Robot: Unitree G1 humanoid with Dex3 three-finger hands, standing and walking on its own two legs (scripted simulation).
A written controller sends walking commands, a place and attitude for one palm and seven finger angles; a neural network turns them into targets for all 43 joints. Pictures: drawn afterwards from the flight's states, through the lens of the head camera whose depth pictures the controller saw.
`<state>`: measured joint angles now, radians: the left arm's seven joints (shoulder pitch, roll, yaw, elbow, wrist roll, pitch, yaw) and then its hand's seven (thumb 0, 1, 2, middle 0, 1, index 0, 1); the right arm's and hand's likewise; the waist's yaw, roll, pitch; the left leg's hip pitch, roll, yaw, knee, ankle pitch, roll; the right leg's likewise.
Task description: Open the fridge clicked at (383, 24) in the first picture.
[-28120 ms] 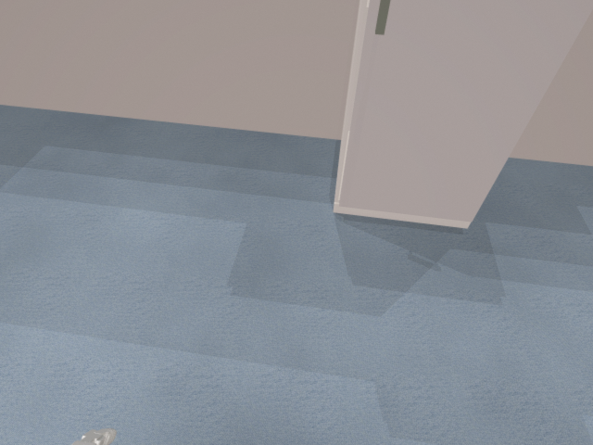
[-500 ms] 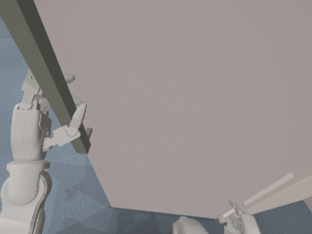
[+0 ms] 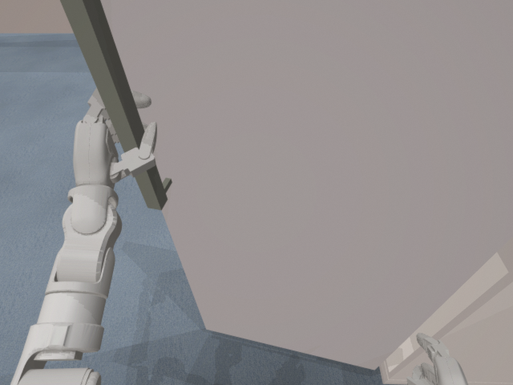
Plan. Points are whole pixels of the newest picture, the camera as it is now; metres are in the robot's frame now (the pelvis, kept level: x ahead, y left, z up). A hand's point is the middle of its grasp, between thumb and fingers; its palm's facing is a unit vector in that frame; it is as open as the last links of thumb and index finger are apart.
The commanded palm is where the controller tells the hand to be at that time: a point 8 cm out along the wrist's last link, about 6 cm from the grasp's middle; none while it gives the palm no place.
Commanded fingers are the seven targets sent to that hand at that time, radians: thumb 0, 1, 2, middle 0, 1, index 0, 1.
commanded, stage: stop walking and hold the door back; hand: left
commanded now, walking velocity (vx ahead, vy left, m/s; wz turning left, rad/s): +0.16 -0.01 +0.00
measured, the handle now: (134, 113) +0.39 +0.19 +0.25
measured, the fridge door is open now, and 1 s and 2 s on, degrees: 79 75 74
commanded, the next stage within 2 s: loosen the grip on the handle in 1.20 s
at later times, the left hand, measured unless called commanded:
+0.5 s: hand (152, 139) +0.38 +0.17 +0.21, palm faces +0.18 -0.97 -0.18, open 6.2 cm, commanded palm +0.36 +0.23 +0.18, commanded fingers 0.00 0.90 0.90 -0.45 -1.40 -0.45 -1.40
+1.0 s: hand (152, 136) +0.39 +0.18 +0.21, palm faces +0.10 -0.98 -0.16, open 6.0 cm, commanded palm +0.37 +0.23 +0.18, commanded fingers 0.00 0.90 0.90 -0.45 -1.40 -0.45 -1.40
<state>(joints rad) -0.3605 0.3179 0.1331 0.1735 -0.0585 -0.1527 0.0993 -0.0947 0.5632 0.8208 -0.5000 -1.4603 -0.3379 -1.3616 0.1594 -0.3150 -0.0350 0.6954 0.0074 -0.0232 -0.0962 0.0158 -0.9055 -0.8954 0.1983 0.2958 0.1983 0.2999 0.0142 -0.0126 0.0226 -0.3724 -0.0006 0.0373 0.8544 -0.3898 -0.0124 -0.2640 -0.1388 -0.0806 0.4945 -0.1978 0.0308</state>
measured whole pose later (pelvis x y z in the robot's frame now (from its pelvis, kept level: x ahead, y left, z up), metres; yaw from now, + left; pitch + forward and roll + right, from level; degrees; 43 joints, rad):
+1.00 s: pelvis -0.02 +0.05 +0.00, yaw -3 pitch -2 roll +0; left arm -0.57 0.28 0.12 0.43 -0.07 -0.20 0.07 -0.07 0.63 0.75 -0.47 -1.46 -0.37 -1.39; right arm 0.22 -0.22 0.03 0.70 0.03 -0.02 -0.08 0.01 -0.90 -0.90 0.20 0.30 0.20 0.30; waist 0.00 0.04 0.03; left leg -0.24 0.04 0.08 0.51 -0.24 0.01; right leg -0.27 -0.01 -0.03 0.47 -0.18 0.01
